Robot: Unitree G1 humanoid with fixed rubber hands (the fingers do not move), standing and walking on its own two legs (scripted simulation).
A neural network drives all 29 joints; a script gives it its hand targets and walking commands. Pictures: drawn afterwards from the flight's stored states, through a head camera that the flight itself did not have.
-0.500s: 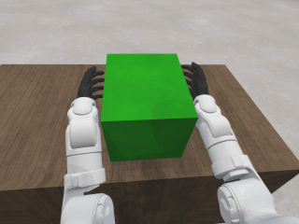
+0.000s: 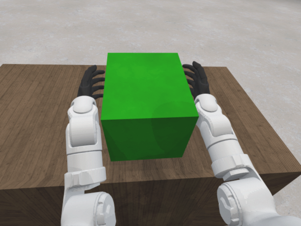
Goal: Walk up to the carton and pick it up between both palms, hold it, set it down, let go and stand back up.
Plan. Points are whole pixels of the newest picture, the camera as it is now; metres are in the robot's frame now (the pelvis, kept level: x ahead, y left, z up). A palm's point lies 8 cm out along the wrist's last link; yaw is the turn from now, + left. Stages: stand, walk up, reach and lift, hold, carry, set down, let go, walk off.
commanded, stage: hold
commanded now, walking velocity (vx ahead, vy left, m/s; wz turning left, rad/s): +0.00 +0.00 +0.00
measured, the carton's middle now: (145, 105) +0.37 +0.01 +0.14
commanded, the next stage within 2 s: set down in 0.98 s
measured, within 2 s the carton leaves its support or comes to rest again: neither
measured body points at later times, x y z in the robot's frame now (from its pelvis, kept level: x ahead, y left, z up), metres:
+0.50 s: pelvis +0.00 +0.00 +0.00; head -0.03 +0.04 +0.45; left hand +0.37 +0.15 +0.18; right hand +0.38 -0.13 +0.19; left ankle +0.06 +0.13 -0.75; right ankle -0.02 -0.12 -0.75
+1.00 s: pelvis +0.00 +0.00 +0.00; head -0.03 +0.04 +0.45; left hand +0.37 +0.16 +0.18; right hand +0.38 -0.13 +0.19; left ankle +0.06 +0.13 -0.75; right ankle -0.02 -0.12 -0.75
